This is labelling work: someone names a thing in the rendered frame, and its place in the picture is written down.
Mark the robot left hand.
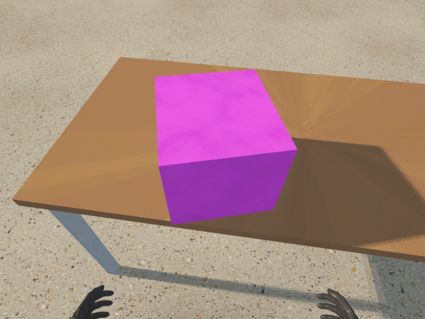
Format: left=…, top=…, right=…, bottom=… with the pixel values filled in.
left=71, top=285, right=114, bottom=319

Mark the robot right hand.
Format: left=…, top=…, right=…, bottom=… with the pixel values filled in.
left=317, top=288, right=359, bottom=319

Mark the table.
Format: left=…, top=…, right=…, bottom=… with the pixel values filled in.
left=12, top=57, right=425, bottom=275

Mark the carton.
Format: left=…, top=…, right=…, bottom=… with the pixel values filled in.
left=155, top=69, right=298, bottom=225

